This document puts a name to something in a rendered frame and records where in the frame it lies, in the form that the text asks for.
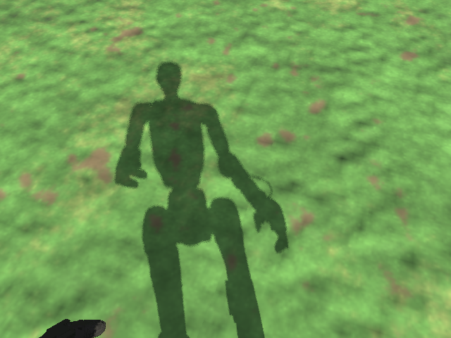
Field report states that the robot left hand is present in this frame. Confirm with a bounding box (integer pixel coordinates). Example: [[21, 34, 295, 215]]
[[39, 319, 106, 338]]

